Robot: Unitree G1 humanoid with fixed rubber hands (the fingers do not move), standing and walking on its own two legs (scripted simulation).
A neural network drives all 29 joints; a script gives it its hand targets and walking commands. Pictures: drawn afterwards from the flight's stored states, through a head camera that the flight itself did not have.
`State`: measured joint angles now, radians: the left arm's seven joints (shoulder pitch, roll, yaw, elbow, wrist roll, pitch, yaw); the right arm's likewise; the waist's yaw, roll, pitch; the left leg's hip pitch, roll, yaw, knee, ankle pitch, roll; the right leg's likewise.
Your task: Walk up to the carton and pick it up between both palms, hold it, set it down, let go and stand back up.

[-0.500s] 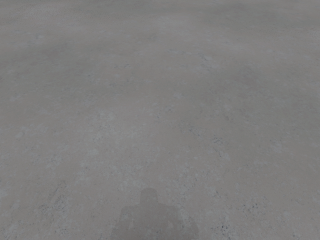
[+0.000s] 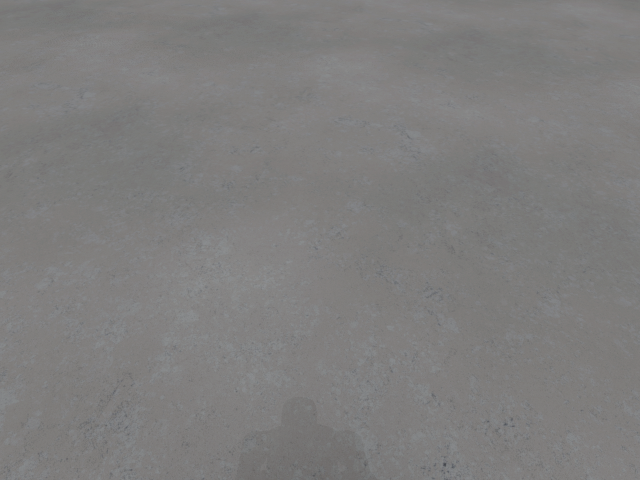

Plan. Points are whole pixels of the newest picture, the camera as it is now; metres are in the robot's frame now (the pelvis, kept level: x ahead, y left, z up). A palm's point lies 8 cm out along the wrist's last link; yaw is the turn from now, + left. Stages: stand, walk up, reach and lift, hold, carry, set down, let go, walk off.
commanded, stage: stand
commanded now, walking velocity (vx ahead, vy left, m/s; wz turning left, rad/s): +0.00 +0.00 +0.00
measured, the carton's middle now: out of the picture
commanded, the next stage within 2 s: walk up in 0.34 s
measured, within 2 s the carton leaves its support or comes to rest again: neither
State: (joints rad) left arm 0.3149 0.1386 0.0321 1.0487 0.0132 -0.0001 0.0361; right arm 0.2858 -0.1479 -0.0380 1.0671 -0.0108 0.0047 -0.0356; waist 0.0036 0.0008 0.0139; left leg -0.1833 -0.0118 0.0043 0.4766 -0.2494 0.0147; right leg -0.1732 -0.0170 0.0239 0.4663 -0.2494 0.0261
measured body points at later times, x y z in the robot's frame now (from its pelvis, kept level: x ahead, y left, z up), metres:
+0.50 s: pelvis -0.01 +0.00 +0.00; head -0.01 +0.00 +0.45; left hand -0.05 +0.20 -0.16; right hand -0.04 -0.21 -0.16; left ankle +0.01 +0.11 -0.74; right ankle +0.00 -0.14 -0.74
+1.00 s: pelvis -0.10 -0.06 -0.02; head -0.05 -0.12 +0.43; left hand -0.01 +0.21 -0.13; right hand +0.01 -0.37 -0.16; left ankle -0.05 +0.07 -0.68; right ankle -0.11 -0.19 -0.74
